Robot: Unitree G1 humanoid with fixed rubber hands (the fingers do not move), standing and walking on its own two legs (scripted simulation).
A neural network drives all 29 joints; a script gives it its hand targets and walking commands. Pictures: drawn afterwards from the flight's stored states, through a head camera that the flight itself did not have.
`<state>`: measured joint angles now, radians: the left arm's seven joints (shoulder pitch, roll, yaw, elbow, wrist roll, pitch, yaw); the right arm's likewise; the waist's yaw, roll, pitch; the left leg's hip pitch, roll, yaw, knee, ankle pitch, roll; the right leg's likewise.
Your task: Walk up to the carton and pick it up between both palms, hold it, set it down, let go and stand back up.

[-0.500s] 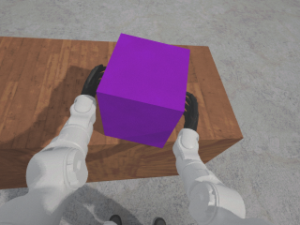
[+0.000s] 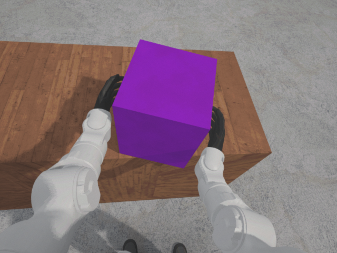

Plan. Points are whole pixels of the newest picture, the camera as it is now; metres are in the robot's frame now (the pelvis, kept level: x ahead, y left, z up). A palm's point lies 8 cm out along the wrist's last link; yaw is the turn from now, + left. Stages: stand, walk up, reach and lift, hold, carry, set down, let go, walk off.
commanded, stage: reach and lift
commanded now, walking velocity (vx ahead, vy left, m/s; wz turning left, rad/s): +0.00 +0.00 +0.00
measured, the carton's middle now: (164, 110) +0.46 -0.03 +0.00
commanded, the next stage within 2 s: none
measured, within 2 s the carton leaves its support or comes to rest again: leaves its support in 0.08 s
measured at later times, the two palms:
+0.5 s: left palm (103, 91) +0.43 +0.12 +0.11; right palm (221, 133) +0.35 -0.15 +0.06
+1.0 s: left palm (105, 72) +0.41 +0.10 +0.19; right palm (245, 111) +0.36 -0.18 +0.13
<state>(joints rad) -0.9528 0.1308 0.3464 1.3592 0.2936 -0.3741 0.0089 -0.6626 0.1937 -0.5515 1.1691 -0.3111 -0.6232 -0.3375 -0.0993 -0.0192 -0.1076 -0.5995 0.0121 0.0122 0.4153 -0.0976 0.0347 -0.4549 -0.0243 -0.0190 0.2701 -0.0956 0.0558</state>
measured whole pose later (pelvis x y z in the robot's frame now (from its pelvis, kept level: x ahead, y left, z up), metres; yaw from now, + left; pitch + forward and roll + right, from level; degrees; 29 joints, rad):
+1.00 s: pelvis -0.01 -0.02 +0.01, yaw +1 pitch +4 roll -1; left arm -0.94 0.05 0.24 1.01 0.21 0.18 0.09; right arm -0.73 0.11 -0.43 0.90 -0.09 0.06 -0.25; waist -0.06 -0.02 -0.19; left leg -0.33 0.01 0.01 0.32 -0.06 0.01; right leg -0.24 -0.02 -0.02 0.28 -0.12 0.04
